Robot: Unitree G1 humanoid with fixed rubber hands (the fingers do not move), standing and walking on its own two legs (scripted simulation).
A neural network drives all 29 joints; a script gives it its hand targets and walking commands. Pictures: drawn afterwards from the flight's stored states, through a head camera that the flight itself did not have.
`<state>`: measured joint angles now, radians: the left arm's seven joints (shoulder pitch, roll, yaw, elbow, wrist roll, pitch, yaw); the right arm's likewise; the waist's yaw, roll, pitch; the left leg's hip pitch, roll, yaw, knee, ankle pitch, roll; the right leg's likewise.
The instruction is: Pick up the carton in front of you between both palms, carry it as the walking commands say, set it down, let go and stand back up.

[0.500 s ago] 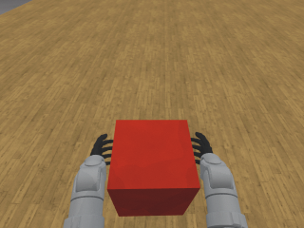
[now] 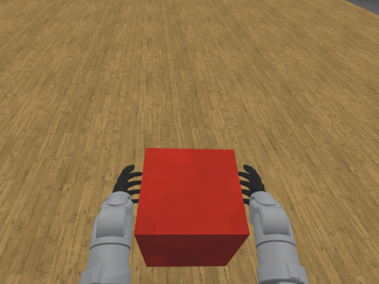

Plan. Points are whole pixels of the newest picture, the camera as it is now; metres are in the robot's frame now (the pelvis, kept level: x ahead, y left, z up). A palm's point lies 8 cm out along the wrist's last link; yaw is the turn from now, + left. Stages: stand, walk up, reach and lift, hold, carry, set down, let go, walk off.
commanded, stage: hold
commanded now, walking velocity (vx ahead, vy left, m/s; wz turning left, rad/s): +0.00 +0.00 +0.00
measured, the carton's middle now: (188, 210) +0.30 -0.01 -0.05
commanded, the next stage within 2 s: set down in 0.36 s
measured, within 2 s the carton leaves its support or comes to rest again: neither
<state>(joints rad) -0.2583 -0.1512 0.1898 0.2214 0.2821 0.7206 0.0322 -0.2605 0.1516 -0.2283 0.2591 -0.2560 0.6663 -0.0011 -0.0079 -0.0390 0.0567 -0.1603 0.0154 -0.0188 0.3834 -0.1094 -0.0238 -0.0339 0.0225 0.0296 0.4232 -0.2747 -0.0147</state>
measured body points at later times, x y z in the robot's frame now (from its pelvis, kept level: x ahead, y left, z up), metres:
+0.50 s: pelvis +0.00 +0.04 +0.00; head -0.03 +0.06 +0.45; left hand +0.32 +0.18 +0.03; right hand +0.31 -0.13 +0.04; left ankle +0.07 +0.13 -0.74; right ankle -0.02 -0.11 -0.74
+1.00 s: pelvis -0.03 +0.01 -0.07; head +0.19 +0.04 +0.32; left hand +0.37 +0.18 -0.17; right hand +0.36 -0.12 -0.15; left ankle +0.07 +0.14 -0.74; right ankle -0.02 -0.11 -0.74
